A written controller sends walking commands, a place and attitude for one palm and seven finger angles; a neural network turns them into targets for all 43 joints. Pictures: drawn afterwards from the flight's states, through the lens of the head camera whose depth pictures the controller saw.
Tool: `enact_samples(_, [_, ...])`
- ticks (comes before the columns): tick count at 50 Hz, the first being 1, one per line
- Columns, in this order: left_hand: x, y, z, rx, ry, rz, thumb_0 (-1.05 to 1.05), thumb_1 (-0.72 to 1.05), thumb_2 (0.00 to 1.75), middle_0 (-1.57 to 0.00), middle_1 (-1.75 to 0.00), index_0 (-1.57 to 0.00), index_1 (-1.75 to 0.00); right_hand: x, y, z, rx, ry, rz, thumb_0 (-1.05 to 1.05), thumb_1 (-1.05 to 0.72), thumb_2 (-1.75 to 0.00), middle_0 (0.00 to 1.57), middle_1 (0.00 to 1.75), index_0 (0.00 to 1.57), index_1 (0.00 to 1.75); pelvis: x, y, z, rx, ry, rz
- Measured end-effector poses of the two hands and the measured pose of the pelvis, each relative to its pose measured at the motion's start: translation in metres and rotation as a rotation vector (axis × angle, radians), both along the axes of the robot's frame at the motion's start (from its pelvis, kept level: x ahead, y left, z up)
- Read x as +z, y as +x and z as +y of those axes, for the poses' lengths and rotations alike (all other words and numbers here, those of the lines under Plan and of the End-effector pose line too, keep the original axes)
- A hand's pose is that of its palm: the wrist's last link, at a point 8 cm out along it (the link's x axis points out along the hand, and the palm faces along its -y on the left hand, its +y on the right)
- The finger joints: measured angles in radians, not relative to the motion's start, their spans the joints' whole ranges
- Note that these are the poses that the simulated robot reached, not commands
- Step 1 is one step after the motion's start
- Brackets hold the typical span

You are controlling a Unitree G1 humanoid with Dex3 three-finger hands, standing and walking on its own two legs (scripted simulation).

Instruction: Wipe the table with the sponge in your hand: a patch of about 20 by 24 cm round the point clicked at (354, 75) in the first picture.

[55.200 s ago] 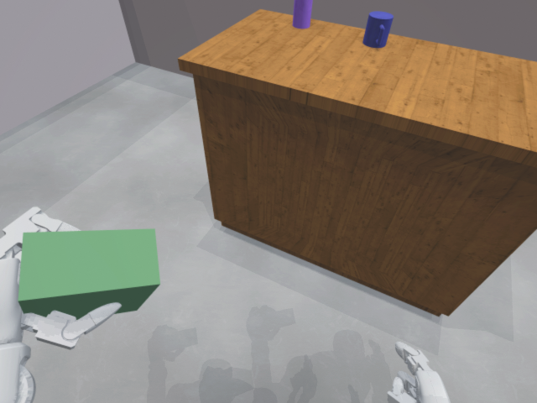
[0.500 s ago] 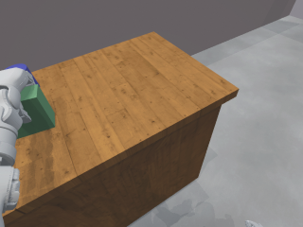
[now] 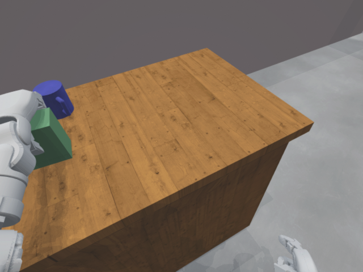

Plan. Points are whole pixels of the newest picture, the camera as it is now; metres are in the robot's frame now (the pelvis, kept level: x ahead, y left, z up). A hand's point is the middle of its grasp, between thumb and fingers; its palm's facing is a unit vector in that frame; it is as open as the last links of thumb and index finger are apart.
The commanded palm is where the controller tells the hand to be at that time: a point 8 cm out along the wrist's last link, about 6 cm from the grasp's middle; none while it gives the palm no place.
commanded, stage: slide back across to the first lane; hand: left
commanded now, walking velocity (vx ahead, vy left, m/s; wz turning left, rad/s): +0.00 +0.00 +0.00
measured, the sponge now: (34, 147) +0.34 +0.38 +0.10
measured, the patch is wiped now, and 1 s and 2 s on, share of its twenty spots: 1.00 1.00 1.00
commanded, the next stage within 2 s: wipe back along the first lane in 0.06 s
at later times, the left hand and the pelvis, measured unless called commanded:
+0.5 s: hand (16, 143) +0.30 +0.36 +0.16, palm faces +0.12 -0.04 -0.99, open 10.0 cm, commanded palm +0.26 +0.35 +0.19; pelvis +0.02 +0.03 +0.00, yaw +1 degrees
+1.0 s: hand (15, 154) +0.28 +0.35 +0.16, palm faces +0.17 -0.06 -0.98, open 9.9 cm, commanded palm +0.22 +0.32 +0.17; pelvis +0.01 +0.03 +0.00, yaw +0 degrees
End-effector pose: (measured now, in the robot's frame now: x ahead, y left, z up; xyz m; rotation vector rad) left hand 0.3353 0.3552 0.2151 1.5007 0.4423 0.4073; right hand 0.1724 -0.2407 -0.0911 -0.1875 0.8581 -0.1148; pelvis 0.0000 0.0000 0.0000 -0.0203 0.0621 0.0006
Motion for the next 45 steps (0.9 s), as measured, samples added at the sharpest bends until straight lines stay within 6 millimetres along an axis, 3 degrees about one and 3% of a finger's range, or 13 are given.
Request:
enact_samples(12, [-0.002, -0.011, 0.012, -0.046, -0.001, -0.025, -0.01, -0.56, 1.09, -0.76, -1.31, -0.77, -1.44, 0.001, 0.029, 0.029, 0.066, 0.018, -0.006, 0.01, -0.90, -0.90, 0.20, 0.30, 0.20, 0.30, 0.001, 0.016, 0.019, 0.013, -0.010, 0.002])
enact_samples(25, [0.000, -0.056, -0.002, -0.060, -0.003, -0.138, 0.00, -0.51, 1.06, -0.69, -1.37, -0.73, -1.44, 0.008, 0.062, 0.069, 0.160, 0.086, -0.073, 0.01, -0.90, -0.90, 0.20, 0.30, 0.20, 0.30, 0.002, 0.017, 0.033, 0.020, -0.015, -0.012])
enact_samples(30, [-0.002, -0.064, -0.004, -0.030, -0.017, -0.152, 0.01, -0.50, 1.05, -0.67, -1.38, -0.73, -1.44, 0.017, 0.074, 0.081, 0.195, 0.090, -0.115, 0.01, -0.90, -0.90, 0.20, 0.30, 0.20, 0.30, 0.001, 0.011, 0.033, 0.020, -0.015, -0.022])
enact_samples(38, [-0.003, -0.066, -0.006, -0.006, -0.015, -0.150, 0.01, -0.49, 1.05, -0.66, -1.39, -0.72, -1.44, 0.028, 0.077, 0.081, 0.197, 0.084, -0.161, 0.01, -0.90, -0.90, 0.20, 0.30, 0.20, 0.30, 0.001, 0.008, 0.030, 0.009, -0.014, -0.025])
enact_samples(45, [-0.004, -0.074, -0.011, -0.014, -0.019, -0.167, 0.01, -0.47, 1.04, -0.64, -1.41, -0.71, -1.45, 0.024, 0.069, 0.069, 0.172, 0.079, -0.149, 0.01, -0.90, -0.90, 0.20, 0.30, 0.20, 0.30, 0.000, 0.011, 0.029, -0.001, -0.016, -0.024])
